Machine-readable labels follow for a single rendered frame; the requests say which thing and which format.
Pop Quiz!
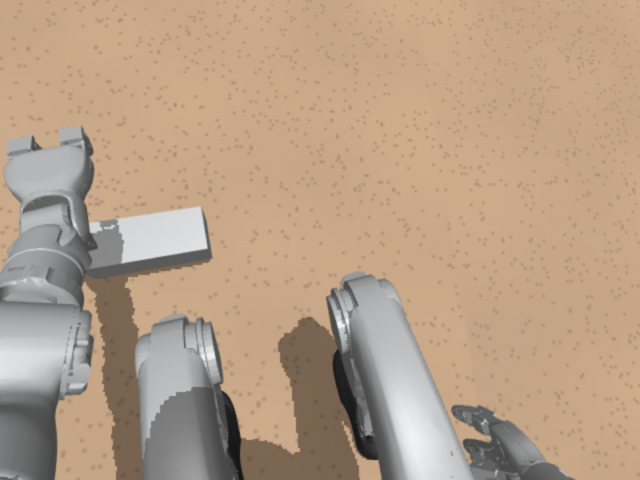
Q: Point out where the left robot arm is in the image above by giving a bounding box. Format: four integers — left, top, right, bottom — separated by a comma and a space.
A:
0, 189, 94, 480

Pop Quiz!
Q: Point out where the left robot hand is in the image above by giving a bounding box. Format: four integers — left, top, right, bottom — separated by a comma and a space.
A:
4, 125, 98, 251

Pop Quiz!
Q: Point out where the right robot foot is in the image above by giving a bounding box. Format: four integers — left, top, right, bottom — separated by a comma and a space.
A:
333, 350, 378, 460

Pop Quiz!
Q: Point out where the carton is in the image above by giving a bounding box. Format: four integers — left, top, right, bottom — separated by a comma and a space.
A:
85, 206, 212, 279

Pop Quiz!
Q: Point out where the right robot arm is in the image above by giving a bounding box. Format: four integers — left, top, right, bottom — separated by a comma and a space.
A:
522, 462, 575, 480

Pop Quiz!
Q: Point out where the right robot hand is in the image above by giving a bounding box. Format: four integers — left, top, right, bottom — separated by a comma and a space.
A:
451, 405, 548, 480

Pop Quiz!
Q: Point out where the left robot foot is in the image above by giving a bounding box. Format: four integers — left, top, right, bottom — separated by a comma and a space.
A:
222, 391, 244, 480

